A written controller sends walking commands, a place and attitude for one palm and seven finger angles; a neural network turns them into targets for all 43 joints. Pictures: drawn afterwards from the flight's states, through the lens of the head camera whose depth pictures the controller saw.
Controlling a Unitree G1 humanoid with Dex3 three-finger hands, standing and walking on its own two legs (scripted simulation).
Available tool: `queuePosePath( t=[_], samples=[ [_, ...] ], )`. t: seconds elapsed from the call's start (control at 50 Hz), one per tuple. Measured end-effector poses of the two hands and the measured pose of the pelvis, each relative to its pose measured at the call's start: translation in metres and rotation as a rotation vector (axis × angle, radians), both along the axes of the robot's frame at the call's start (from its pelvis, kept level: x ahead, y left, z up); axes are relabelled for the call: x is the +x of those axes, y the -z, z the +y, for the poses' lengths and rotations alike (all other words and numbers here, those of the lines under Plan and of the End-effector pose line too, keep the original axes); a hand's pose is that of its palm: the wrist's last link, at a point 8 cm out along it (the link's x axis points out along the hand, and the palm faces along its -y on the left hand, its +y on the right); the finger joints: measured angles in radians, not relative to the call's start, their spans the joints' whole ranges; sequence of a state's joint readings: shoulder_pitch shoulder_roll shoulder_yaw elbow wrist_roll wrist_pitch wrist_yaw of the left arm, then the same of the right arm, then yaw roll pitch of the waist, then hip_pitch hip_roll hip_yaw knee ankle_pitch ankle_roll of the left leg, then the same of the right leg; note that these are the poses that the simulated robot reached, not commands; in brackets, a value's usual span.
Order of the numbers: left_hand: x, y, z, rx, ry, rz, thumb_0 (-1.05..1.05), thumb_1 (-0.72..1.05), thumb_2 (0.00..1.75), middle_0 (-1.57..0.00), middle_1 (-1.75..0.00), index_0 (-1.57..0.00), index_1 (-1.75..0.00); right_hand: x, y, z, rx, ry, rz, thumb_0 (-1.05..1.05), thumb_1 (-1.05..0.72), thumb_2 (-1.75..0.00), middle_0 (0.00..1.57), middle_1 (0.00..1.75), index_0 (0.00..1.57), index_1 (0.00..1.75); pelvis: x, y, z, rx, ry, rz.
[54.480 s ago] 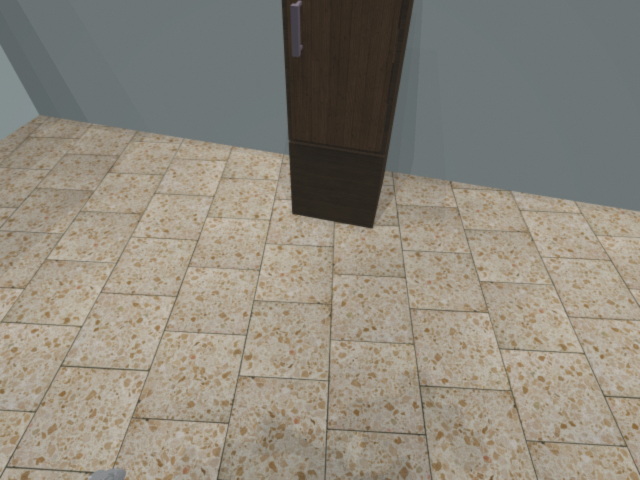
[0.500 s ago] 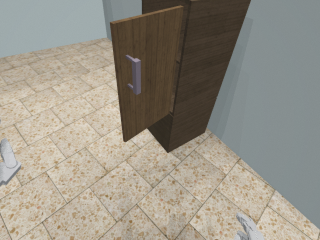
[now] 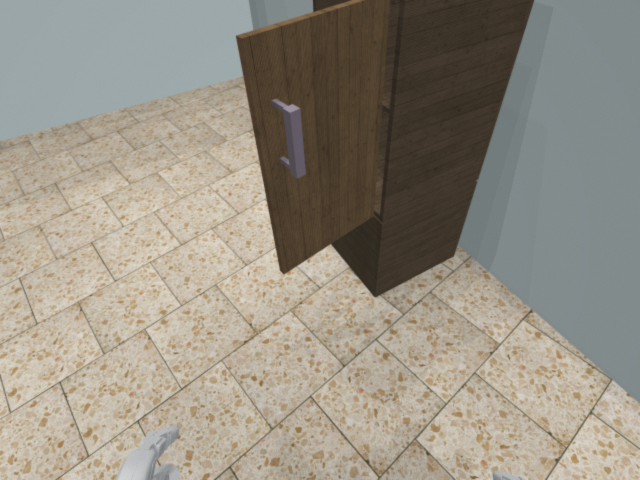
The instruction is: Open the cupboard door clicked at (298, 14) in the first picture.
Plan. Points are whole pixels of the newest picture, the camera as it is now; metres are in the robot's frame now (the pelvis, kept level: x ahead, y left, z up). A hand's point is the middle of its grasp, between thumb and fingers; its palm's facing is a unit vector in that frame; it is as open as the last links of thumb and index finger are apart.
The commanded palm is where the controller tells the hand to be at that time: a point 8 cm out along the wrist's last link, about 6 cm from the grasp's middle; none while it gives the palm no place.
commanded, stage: let the arm hang, fingers relaxed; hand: left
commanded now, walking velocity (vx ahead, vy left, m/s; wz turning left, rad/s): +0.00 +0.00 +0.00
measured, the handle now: (288, 138) +0.69 +0.08 +0.08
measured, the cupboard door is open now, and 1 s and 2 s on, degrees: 100 100 100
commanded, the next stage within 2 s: look to check the result in 0.90 s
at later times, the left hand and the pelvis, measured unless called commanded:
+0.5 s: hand out of the picture -0.03 +0.20 -0.15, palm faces +0.03 -0.97 -0.23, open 7.4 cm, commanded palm none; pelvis -0.01 +0.01 +0.02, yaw +0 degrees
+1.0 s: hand out of the picture +0.00 +0.20 -0.15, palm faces +0.02 -0.98 -0.21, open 7.4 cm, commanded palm none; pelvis +0.00 +0.02 +0.02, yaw -1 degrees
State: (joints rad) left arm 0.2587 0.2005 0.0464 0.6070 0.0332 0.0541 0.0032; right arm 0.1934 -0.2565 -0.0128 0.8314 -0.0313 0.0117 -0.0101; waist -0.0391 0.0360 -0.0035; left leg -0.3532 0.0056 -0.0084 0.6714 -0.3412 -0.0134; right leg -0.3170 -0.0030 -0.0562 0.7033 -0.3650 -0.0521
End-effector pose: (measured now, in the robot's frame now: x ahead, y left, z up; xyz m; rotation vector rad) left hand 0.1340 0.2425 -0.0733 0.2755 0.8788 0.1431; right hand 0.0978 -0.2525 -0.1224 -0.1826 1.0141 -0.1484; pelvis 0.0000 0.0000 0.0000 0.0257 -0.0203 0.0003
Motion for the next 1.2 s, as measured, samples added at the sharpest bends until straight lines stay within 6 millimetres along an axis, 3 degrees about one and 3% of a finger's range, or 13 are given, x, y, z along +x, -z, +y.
queuePosePath(
  t=[0.04, 0.1, 0.24, 0.36, 0.54, 0.8, 1.2],
  samples=[
    [-0.042, 0.035, -0.027, -0.094, 0.001, 0.191, 0.01, 0.91, 0.90, -0.20, -0.30, -0.20, -0.30, -0.016, 0.002, 0.004, 0.007, 0.018, 0.065, 0.01, -0.91, -0.89, 0.20, 0.30, 0.20, 0.30, 0.000, -0.002, -0.001, -0.013, 0.000, -0.009],
    [-0.077, 0.052, -0.024, -0.120, -0.124, 0.276, -0.03, 1.01, 0.90, -0.21, -0.30, -0.21, -0.30, -0.047, 0.003, 0.014, 0.010, 0.019, 0.184, 0.00, -0.91, -0.89, 0.20, 0.30, 0.20, 0.30, -0.003, -0.006, -0.005, -0.025, -0.009, -0.020],
    [-0.141, 0.048, -0.004, -0.083, -0.161, 0.479, -0.02, 0.99, 0.90, -0.21, -0.30, -0.21, -0.30, -0.107, 0.006, 0.029, 0.044, 0.046, 0.392, 0.01, -0.92, -0.89, 0.20, 0.30, 0.20, 0.30, -0.008, -0.018, -0.002, -0.032, -0.006, -0.016],
    [-0.171, 0.042, 0.003, -0.064, -0.177, 0.572, 0.00, 0.94, 0.90, -0.21, -0.30, -0.20, -0.30, -0.137, 0.008, 0.042, 0.074, 0.078, 0.458, 0.00, -0.92, -0.89, 0.20, 0.30, 0.20, 0.30, -0.011, -0.021, 0.004, -0.031, 0.003, -0.018],
    [-0.164, 0.046, -0.002, -0.091, -0.164, 0.553, 0.01, 0.91, 0.90, -0.20, -0.30, -0.20, -0.30, -0.153, 0.010, 0.061, 0.100, 0.099, 0.476, 0.00, -0.91, -0.89, 0.20, 0.30, 0.20, 0.30, -0.014, -0.021, 0.013, -0.028, 0.010, -0.019],
    [-0.138, 0.050, -0.005, -0.114, -0.134, 0.498, 0.01, 0.92, 0.90, -0.20, -0.30, -0.20, -0.30, -0.136, 0.010, 0.075, 0.113, 0.112, 0.422, 0.00, -0.91, -0.89, 0.20, 0.30, 0.20, 0.30, -0.010, -0.021, 0.020, -0.024, 0.018, -0.011],
    [-0.123, 0.044, 0.012, -0.077, -0.129, 0.500, 0.01, 0.91, 0.90, -0.20, -0.30, -0.20, -0.30, -0.100, 0.006, 0.052, 0.061, 0.093, 0.381, 0.00, -0.91, -0.89, 0.20, 0.30, 0.20, 0.30, 0.002, -0.023, 0.022, -0.023, 0.022, -0.011]
  ],
)
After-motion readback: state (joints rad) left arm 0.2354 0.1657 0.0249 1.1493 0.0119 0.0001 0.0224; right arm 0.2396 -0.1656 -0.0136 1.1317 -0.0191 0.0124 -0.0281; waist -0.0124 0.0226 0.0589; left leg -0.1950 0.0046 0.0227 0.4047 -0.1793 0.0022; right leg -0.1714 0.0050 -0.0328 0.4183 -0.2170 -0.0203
